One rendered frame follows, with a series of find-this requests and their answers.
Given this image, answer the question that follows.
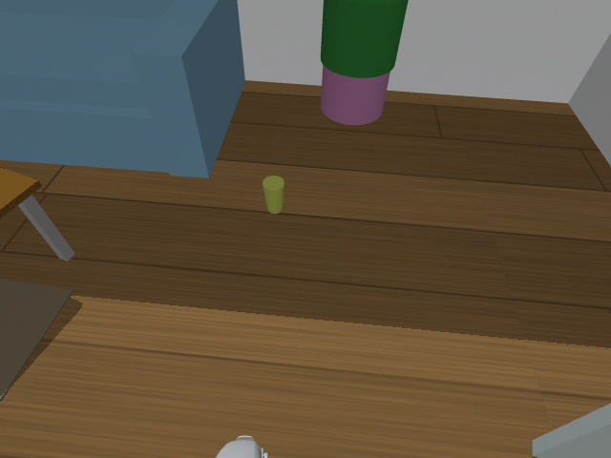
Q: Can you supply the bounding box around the coffee table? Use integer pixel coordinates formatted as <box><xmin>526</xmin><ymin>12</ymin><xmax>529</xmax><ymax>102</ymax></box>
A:
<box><xmin>0</xmin><ymin>167</ymin><xmax>75</xmax><ymax>261</ymax></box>

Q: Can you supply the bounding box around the potted plant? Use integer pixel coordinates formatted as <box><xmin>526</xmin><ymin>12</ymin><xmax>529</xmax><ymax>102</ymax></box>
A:
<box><xmin>321</xmin><ymin>0</ymin><xmax>409</xmax><ymax>125</ymax></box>

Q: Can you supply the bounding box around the sofa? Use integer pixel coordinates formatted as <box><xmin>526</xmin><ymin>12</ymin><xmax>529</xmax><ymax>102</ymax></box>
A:
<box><xmin>0</xmin><ymin>0</ymin><xmax>245</xmax><ymax>178</ymax></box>

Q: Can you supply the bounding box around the cup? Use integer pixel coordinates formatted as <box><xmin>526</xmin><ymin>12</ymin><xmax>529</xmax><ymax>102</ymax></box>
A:
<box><xmin>263</xmin><ymin>176</ymin><xmax>284</xmax><ymax>214</ymax></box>

